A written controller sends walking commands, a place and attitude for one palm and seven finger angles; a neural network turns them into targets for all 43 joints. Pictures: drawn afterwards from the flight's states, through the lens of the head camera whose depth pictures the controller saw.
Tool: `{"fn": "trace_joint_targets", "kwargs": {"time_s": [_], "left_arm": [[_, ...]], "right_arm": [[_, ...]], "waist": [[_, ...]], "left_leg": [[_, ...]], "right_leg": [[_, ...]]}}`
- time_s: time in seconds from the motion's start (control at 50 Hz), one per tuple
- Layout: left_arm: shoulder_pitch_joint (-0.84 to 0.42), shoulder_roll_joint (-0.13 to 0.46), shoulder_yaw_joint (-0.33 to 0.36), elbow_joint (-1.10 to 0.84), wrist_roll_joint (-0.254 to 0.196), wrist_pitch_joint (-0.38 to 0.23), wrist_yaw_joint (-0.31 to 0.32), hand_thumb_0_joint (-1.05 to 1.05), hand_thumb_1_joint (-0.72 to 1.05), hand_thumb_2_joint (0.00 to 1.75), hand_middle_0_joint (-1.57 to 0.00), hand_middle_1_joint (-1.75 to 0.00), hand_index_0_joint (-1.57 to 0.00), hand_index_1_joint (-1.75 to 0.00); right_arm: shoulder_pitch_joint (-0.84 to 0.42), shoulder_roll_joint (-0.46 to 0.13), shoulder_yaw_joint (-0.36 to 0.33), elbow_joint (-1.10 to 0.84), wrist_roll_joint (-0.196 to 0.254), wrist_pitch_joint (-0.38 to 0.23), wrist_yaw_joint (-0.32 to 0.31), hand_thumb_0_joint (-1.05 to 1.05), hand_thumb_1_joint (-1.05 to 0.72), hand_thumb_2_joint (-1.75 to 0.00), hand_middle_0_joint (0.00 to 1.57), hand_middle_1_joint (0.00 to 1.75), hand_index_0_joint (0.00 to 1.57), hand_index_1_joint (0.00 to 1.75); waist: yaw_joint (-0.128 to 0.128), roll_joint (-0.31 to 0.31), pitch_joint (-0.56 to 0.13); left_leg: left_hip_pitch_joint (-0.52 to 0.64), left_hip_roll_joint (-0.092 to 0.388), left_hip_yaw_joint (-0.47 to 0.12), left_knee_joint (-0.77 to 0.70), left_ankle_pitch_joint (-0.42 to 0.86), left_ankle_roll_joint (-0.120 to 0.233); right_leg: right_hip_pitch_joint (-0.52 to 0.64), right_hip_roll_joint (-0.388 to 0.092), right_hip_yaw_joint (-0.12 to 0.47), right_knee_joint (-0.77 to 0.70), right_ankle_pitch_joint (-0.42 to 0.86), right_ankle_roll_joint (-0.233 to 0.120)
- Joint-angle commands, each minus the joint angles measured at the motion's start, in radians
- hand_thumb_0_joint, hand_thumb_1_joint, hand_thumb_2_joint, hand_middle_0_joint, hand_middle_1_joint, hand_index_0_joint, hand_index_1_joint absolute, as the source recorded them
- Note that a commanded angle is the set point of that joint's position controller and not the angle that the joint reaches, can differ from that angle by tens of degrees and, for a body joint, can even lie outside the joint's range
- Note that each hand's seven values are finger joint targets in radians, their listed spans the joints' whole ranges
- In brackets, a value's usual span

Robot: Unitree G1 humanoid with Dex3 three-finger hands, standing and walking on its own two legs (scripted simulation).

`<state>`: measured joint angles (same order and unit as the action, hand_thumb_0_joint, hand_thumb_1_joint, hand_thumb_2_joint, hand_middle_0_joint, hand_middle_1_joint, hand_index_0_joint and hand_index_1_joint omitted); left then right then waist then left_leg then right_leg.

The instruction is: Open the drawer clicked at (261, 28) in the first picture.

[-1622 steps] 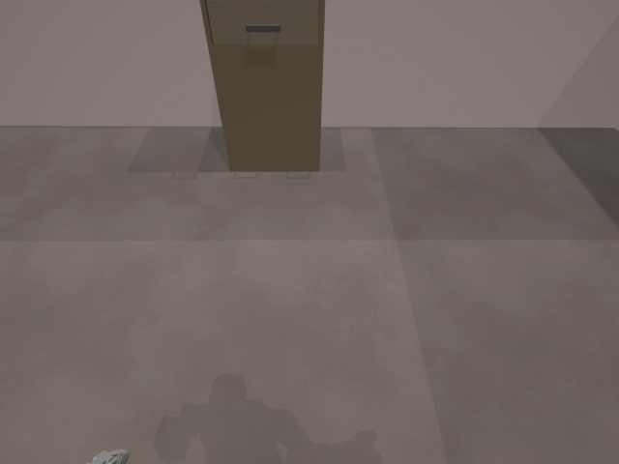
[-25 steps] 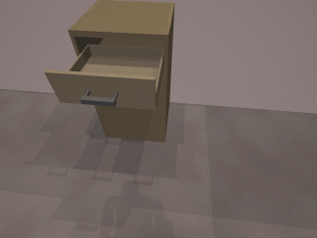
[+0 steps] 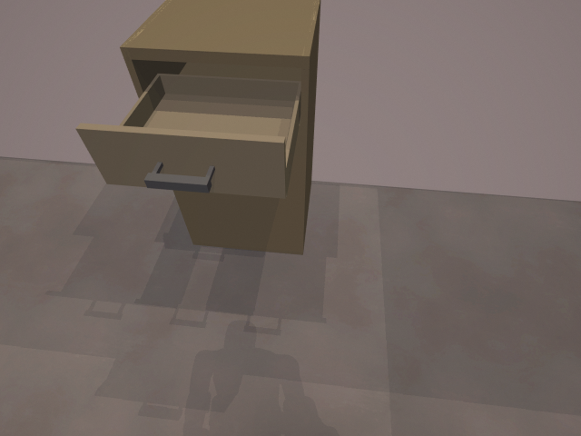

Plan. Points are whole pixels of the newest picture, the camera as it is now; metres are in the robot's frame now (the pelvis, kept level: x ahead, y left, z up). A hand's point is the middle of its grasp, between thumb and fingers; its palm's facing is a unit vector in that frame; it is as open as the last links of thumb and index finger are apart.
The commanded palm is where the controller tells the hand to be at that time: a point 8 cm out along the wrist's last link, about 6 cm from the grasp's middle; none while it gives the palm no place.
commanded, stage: look to check the result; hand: left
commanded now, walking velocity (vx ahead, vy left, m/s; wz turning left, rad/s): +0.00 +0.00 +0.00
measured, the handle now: (181, 175) +0.61 +0.27 -0.04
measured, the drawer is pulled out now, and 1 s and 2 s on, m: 0.30 0.30 0.30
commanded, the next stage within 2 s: stand and wait in 0.18 s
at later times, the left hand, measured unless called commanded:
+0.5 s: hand out of the picture +0.01 +0.16 -0.17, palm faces +0.02 -0.98 -0.20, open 7.4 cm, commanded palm none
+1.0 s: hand out of the picture +0.03 +0.16 -0.17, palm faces +0.02 -0.98 -0.21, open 7.4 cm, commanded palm none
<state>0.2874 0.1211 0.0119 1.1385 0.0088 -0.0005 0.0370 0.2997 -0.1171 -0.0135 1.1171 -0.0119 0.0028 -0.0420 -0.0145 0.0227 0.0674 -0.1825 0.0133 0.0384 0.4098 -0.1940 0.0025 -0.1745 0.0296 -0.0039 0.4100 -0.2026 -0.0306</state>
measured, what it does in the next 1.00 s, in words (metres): stands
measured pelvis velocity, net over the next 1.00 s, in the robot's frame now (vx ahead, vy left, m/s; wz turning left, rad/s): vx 0.03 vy -0.01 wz -0.01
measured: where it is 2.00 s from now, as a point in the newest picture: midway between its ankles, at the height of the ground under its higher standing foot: outside the picture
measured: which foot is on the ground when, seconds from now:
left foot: down 0.00-1.00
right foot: down 0.00-1.00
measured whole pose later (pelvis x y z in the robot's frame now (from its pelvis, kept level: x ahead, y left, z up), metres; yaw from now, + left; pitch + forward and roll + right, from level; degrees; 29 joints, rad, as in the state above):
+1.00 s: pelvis +0.03 -0.01 +0.00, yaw +0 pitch -1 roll +0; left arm 0.26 0.14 0.02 1.13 0.01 -0.01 0.04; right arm 0.27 -0.14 -0.02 1.12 -0.01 0.00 -0.05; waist -0.02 0.02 0.06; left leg -0.14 0.03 0.04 0.39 -0.22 -0.02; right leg -0.14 0.05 0.00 0.39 -0.23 -0.05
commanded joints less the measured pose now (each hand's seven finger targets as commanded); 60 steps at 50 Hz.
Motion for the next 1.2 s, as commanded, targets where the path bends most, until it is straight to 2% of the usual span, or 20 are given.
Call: {"fn": "trace_joint_targets", "kwargs": {"time_s": [0.0, 0.16, 0.2, 0.24, 0.3, 0.4, 0.56, 0.68, 0.74, 0.8, 0.98, 1.08, 1.18], "left_arm": [[0.064, 0.105, 0.021, -0.023, 0.001, -0.011, 0.003, 0.00, 0.90, 0.90, -0.20, -0.30, -0.20, -0.30], [0.063, 0.105, 0.020, -0.025, 0.001, -0.015, 0.004, 0.00, 0.90, 0.90, -0.20, -0.30, -0.20, -0.30], [0.057, 0.108, 0.023, -0.028, 0.000, -0.016, 0.003, 0.00, 0.90, 0.90, -0.20, -0.30, -0.20, -0.30], [0.063, 0.110, 0.023, -0.029, 0.001, -0.017, 0.005, 0.00, 0.90, 0.90, -0.20, -0.30, -0.20, -0.30], [0.053, 0.113, 0.023, -0.029, 0.000, -0.015, 0.003, 0.00, 0.90, 0.90, -0.20, -0.30, -0.20, -0.30], [0.049, 0.114, 0.024, -0.032, -0.001, -0.016, 0.003, 0.00, 0.90, 0.90, -0.20, -0.30, -0.20, -0.30], [0.046, 0.118, 0.026, -0.033, -0.001, -0.019, 0.005, 0.00, 0.90, 0.90, -0.20, -0.30, -0.20, -0.30], [0.042, 0.120, 0.026, -0.032, -0.001, -0.017, 0.004, 0.00, 0.90, 0.90, -0.20, -0.30, -0.20, -0.30], [0.046, 0.124, 0.025, -0.032, -0.001, -0.019, 0.005, 0.00, 0.90, 0.90, -0.20, -0.30, -0.20, -0.30], [0.036, 0.124, 0.026, -0.033, -0.002, -0.018, 0.003, 0.00, 0.90, 0.90, -0.20, -0.30, -0.20, -0.30], [0.036, 0.130, 0.027, -0.031, -0.002, -0.019, 0.004, 0.00, 0.90, 0.90, -0.20, -0.30, -0.20, -0.30], [0.032, 0.133, 0.028, -0.035, -0.002, -0.020, 0.004, 0.00, 0.90, 0.90, -0.20, -0.30, -0.20, -0.30], [0.032, 0.132, 0.028, -0.034, -0.002, -0.020, 0.003, 0.00, 0.90, 0.90, -0.20, -0.30, -0.20, -0.30]], "right_arm": [[0.087, -0.077, -0.013, -0.017, 0.001, -0.005, -0.003, 0.00, -0.90, -0.90, 0.20, 0.30, 0.20, 0.30], [0.076, -0.079, -0.015, -0.019, 0.000, -0.005, -0.003, 0.00, -0.90, -0.90, 0.20, 0.30, 0.20, 0.30], [0.075, -0.080, -0.015, -0.016, 0.000, -0.008, -0.004, 0.00, -0.90, -0.90, 0.20, 0.30, 0.20, 0.30], [0.068, -0.082, -0.017, -0.019, 0.002, -0.007, -0.003, 0.00, -0.90, -0.90, 0.20, 0.30, 0.20, 0.30], [0.068, -0.082, -0.015, -0.015, 0.000, -0.005, -0.003, 0.00, -0.90, -0.90, 0.20, 0.30, 0.20, 0.30], [0.069, -0.085, -0.015, -0.015, 0.000, -0.006, -0.003, 0.00, -0.90, -0.90, 0.20, 0.30, 0.20, 0.30], [0.064, -0.089, -0.017, -0.013, 0.001, -0.011, -0.007, 0.00, -0.90, -0.90, 0.20, 0.30, 0.20, 0.30], [0.061, -0.089, -0.016, -0.009, 0.000, -0.007, -0.006, 0.00, -0.90, -0.90, 0.20, 0.30, 0.20, 0.30], [0.056, -0.095, -0.019, -0.013, 0.001, -0.007, -0.006, 0.00, -0.90, -0.90, 0.20, 0.30, 0.20, 0.30], [0.053, -0.096, -0.017, -0.012, 0.000, -0.008, -0.007, 0.00, -0.90, -0.90, 0.20, 0.30, 0.20, 0.30], [0.047, -0.101, -0.018, -0.012, 0.000, -0.008, -0.008, 0.00, -0.90, -0.90, 0.20, 0.30, 0.20, 0.30], [0.048, -0.103, -0.017, -0.011, 0.000, -0.007, -0.007, 0.00, -0.90, -0.90, 0.20, 0.30, 0.20, 0.30], [0.048, -0.105, -0.017, -0.012, -0.001, -0.007, -0.008, 0.00, -0.90, -0.90, 0.20, 0.30, 0.20, 0.30]], "waist": [[0.001, -0.011, 0.041], [0.001, -0.030, 0.032], [0.001, -0.008, 0.018], [0.003, -0.026, 0.018], [0.003, -0.018, 0.040], [0.001, -0.020, 0.027], [0.002, -0.017, -0.008], [0.003, -0.017, 0.028], [0.002, -0.024, 0.007], [0.001, -0.002, 0.005], [0.002, -0.034, 0.008], [0.000, -0.013, 0.010], [0.000, -0.022, -0.002]], "left_leg": [[0.007, 0.079, -0.085, -0.089, -0.009, 0.025], [0.025, 0.078, -0.081, -0.076, 0.019, 0.025], [0.030, 0.080, -0.078, -0.076, 0.046, 0.023], [0.038, 0.082, -0.079, -0.073, 0.044, 0.023], [0.022, 0.079, -0.075, -0.080, 0.026, 0.021], [0.029, 0.080, -0.076, -0.077, 0.034, 0.021], [0.057, 0.088, -0.073, -0.068, 0.106, 0.021], [0.042, 0.085, -0.071, -0.076, 0.077, 0.018], [0.062, 0.086, -0.071, -0.071, 0.086, 0.018], [0.059, 0.087, -0.069, -0.074, 0.087, 0.018], [0.064, 0.088, -0.065, -0.073, 0.105, 0.017], [0.060, 0.088, -0.064, -0.074, 0.099, 0.014], [0.069, 0.089, -0.065, -0.072, 0.107, 0.014]], "right_leg": [[-0.070, -0.095, 0.097, -0.109, -0.011, -0.020], [-0.067, -0.097, 0.103, -0.115, 0.011, -0.020], [-0.050, -0.098, 0.102, -0.107, 0.046, -0.020], [-0.055, -0.096, 0.104, -0.109, 0.045, -0.020], [-0.058, -0.099, 0.103, -0.115, 0.025, -0.019], [-0.048, -0.098, 0.106, -0.118, 0.030, -0.020], [-0.013, -0.102, 0.098, -0.098, 0.133, -0.021], [-0.027, -0.101, 0.100, -0.111, 0.098, -0.019], [-0.026, -0.100, 0.102, -0.111, 0.108, -0.019], [-0.019, -0.101, 0.104, -0.109, 0.117, -0.020], [-0.011, -0.105, 0.098, -0.108, 0.158, -0.018], [-0.007, -0.105, 0.100, -0.114, 0.150, -0.018], [-0.001, -0.104, 0.099, -0.113, 0.160, -0.018]]}}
